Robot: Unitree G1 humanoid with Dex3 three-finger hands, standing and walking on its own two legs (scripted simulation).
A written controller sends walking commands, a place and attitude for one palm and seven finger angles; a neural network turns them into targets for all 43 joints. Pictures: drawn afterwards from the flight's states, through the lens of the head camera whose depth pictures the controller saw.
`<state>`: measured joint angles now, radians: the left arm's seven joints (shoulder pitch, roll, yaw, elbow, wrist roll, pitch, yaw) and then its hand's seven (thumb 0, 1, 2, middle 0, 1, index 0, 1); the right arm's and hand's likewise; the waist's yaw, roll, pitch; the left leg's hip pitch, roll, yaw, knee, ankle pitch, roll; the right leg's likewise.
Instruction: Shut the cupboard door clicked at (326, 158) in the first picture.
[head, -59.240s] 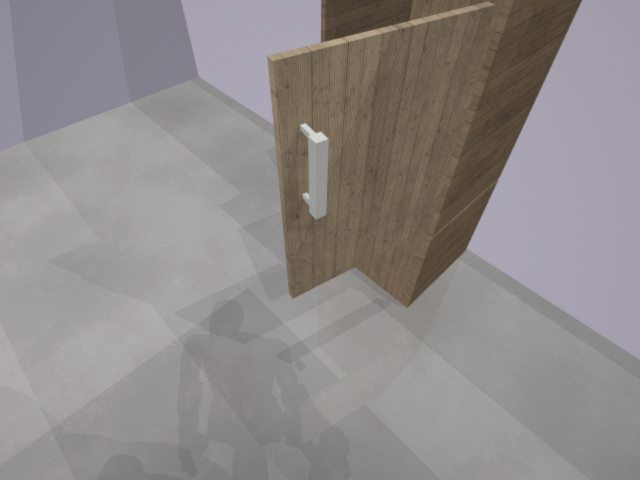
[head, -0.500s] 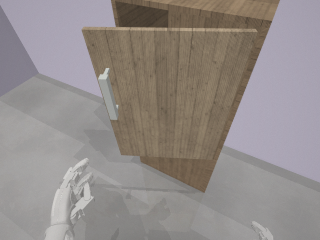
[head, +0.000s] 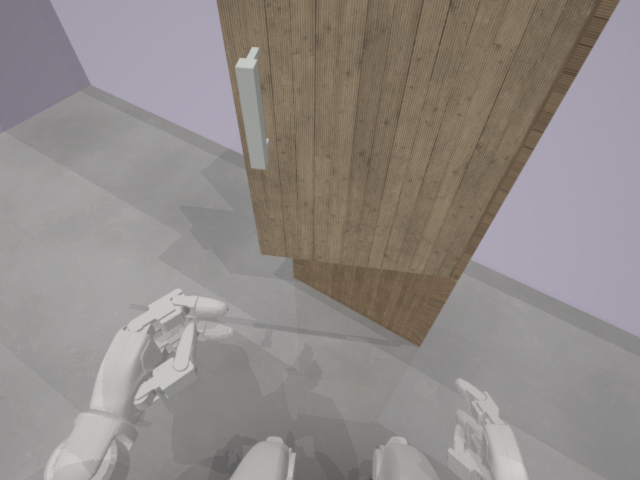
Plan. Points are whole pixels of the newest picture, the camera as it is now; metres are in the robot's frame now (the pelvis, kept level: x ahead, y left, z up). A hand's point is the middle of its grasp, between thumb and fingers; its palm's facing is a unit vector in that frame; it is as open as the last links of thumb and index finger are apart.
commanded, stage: raise the hand and make a fist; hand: left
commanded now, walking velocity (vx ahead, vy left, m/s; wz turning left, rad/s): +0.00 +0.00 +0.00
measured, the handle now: (257, 111) +0.57 +0.14 +0.14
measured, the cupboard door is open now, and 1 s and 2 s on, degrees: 24 24 24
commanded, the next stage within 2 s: bring the fist close to the handle in 1.22 s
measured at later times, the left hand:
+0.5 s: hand (161, 322) +0.25 +0.19 +0.11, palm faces -0.04 -1.00 -0.06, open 3.1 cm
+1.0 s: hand (165, 288) +0.27 +0.18 +0.14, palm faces -0.05 -1.00 -0.05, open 3.1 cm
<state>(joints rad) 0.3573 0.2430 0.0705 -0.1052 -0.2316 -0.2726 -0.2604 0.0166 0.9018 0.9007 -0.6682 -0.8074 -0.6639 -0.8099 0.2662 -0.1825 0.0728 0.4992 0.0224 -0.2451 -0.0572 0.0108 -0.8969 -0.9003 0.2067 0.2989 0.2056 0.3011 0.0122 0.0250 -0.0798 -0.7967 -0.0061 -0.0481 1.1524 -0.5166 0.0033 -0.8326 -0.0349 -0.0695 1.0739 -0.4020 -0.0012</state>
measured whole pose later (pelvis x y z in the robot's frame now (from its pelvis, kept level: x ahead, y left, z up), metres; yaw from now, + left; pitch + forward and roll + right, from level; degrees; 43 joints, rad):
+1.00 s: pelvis +0.05 -0.01 +0.05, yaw +0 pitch +5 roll -1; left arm 0.32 0.26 0.20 -0.11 -0.31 -0.17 -0.32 0.02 0.90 0.90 -1.30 -1.50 -1.29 -1.50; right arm 0.30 -0.26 0.04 0.52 0.03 -0.24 -0.07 0.01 -0.90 -0.90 0.20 0.30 0.20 0.30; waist 0.02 0.05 -0.06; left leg -0.47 0.00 -0.04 0.85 -0.45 -0.01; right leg -0.53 -0.02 -0.06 0.81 -0.36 -0.01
